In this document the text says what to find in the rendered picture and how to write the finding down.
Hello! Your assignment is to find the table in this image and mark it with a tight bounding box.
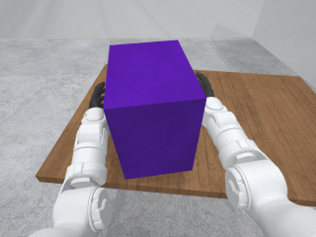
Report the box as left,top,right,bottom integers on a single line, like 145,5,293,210
36,64,316,207

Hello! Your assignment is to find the carton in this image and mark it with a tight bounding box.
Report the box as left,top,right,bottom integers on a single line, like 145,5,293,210
103,39,207,180

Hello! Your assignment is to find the left robot hand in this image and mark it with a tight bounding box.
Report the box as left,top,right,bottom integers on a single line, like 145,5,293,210
88,82,106,110

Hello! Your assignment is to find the robot left forearm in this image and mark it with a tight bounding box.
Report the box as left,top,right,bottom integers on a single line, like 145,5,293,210
52,107,111,226

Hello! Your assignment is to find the robot left upper arm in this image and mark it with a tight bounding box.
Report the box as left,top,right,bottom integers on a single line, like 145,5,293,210
28,186,113,237

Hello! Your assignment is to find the robot right upper arm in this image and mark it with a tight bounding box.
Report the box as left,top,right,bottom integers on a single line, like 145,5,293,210
224,159,316,237

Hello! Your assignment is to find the robot right forearm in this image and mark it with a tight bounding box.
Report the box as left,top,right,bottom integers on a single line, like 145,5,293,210
201,97,287,195

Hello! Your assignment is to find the right robot hand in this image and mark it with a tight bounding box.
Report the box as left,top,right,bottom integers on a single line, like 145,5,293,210
196,72,214,98

